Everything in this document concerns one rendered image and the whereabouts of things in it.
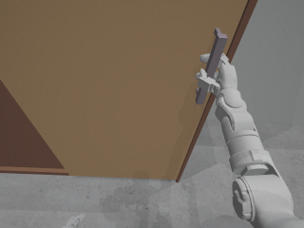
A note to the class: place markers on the robot right upper arm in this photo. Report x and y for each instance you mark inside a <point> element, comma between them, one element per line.
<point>264,201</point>

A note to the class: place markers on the wardrobe door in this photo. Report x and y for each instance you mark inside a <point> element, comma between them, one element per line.
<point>21,145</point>
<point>110,85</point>

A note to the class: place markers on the right robot forearm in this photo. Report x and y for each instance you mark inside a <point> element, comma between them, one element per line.
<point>247,154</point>

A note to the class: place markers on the handle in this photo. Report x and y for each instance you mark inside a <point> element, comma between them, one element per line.
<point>213,62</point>

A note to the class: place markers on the robot left hand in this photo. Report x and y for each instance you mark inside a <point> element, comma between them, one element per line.
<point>74,222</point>

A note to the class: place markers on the robot right hand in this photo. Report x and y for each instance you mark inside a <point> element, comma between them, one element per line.
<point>226,77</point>

